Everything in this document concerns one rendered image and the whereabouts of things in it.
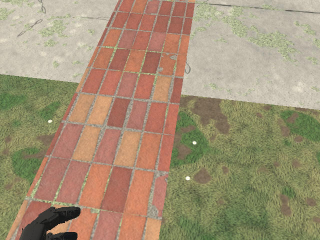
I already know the robot left hand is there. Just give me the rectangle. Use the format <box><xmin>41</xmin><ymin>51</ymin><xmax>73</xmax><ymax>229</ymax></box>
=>
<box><xmin>19</xmin><ymin>206</ymin><xmax>81</xmax><ymax>240</ymax></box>

